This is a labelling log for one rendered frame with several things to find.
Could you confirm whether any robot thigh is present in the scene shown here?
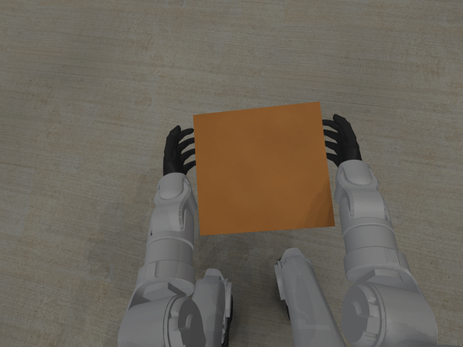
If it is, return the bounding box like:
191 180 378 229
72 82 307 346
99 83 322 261
192 275 232 347
274 255 347 347

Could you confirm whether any robot right hand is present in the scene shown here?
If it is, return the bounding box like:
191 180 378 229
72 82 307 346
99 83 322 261
322 114 362 167

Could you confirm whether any robot right forearm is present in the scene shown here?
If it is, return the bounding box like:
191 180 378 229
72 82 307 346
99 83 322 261
334 160 438 341

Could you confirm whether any robot right upper arm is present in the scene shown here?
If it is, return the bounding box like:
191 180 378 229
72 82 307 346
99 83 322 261
341 281 461 347

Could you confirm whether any robot left thigh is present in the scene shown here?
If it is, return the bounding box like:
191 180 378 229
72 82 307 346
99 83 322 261
192 275 232 347

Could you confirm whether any robot left hand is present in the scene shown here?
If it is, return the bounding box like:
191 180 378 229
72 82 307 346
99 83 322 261
163 125 196 176

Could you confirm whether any robot left upper arm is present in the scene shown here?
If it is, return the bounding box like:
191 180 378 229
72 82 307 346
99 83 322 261
118 295 206 347

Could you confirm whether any carton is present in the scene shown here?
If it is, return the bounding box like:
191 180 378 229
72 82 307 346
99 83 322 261
193 101 335 236

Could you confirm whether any robot right thigh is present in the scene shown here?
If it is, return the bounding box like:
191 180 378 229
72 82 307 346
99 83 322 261
274 255 347 347

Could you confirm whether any robot left forearm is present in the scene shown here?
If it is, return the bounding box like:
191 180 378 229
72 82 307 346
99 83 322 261
117 173 197 347

